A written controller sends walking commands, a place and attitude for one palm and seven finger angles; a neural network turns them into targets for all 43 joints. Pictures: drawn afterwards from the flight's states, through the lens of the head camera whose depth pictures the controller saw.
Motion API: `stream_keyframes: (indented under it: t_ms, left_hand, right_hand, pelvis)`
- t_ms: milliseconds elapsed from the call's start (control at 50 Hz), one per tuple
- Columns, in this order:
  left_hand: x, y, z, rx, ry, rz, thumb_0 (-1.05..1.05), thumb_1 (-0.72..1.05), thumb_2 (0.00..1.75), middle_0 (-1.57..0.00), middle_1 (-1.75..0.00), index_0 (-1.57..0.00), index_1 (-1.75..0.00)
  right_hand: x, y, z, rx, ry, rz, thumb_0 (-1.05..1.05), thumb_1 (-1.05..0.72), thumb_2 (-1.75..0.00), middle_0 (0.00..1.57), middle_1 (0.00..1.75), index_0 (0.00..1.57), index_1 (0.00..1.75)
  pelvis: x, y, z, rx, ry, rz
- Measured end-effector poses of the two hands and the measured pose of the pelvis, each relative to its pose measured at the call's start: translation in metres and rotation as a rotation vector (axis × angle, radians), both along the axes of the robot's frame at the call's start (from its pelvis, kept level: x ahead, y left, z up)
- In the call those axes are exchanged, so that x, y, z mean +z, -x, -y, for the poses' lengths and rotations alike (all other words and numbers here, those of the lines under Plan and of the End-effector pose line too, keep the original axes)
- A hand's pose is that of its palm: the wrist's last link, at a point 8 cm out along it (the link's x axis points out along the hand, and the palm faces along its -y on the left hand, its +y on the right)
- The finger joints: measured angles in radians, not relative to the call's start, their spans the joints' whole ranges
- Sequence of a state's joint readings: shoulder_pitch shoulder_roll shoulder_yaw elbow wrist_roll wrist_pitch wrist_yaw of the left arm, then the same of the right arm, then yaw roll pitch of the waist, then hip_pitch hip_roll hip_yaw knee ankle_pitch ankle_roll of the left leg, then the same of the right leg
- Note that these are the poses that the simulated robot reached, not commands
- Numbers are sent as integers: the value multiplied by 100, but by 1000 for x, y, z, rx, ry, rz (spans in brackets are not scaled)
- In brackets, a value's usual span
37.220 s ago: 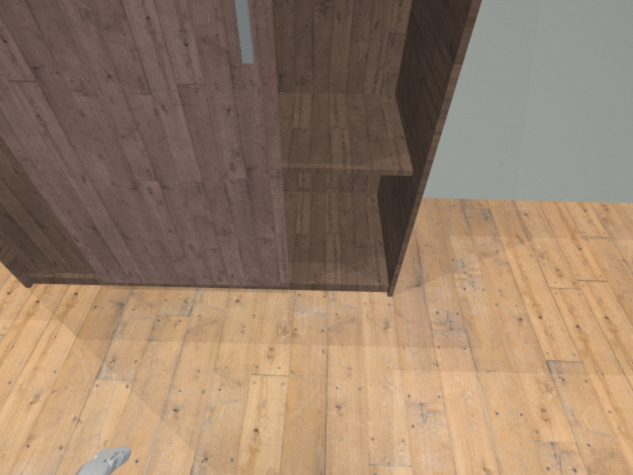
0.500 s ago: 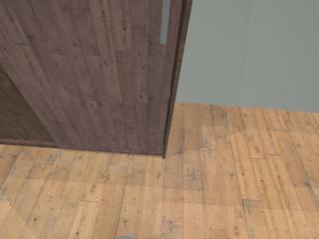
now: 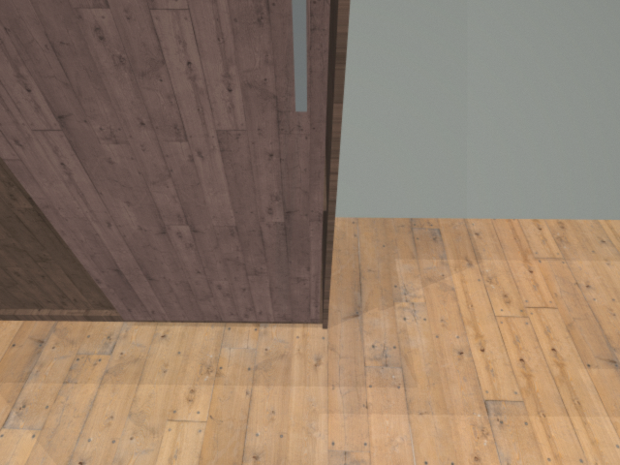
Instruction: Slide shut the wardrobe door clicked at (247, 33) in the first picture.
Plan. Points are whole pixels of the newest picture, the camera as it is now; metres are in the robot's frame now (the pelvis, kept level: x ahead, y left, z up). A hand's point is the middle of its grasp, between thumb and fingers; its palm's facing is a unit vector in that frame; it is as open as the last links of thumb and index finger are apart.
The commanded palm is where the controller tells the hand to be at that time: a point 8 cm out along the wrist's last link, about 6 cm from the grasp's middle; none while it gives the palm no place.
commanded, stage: let the arm hang, fingers relaxed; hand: left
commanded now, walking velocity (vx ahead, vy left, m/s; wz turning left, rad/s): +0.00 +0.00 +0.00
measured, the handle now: (300, 22) +0.67 +0.05 +0.27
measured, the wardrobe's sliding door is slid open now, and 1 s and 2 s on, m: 0.01 0.01 0.01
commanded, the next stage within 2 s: look to check the result in 0.16 s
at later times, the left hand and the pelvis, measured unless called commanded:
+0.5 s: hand out of the picture +0.06 +0.19 -0.17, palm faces +0.00 -0.96 -0.26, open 7.4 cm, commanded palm none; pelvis +0.03 -0.02 +0.00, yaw +0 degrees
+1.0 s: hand out of the picture +0.10 +0.19 -0.16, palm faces -0.02 -0.96 -0.29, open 7.4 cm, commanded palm none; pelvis +0.05 -0.03 +0.00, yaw -1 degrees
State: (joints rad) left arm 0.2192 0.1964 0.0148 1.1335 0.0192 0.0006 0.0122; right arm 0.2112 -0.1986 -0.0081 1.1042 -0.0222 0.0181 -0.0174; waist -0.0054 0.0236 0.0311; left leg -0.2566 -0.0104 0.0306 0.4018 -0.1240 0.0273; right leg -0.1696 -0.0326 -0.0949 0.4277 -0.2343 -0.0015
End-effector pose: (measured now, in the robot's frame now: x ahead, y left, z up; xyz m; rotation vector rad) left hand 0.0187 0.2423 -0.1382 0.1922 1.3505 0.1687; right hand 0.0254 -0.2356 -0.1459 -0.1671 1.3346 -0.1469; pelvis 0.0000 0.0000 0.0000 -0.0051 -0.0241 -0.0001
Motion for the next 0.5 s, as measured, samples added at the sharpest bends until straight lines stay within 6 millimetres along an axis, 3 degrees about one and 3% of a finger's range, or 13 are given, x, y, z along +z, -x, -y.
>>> stream_keyframes:
  t_ms: [180, 500]
  left_hand:
    - [1, -27, 11, -19, 8, 29, 0, 91, 90, -20, -30, -20, -30]
    - [6, -36, 10, -9, -31, -11, 0, 91, 90, -20, -30, -20, -30]
  right_hand:
    - [2, -7, 15, 0, 18, -15, 0, -91, -89, 20, 30, 20, 30]
    - [1, -30, 30, 13, 18, -32, 0, -91, -89, 20, 30, 20, 30]
  pelvis:
    - [1, -9, 8, 0, -3, 0]
    - [3, -27, 20, -1, -5, 0]
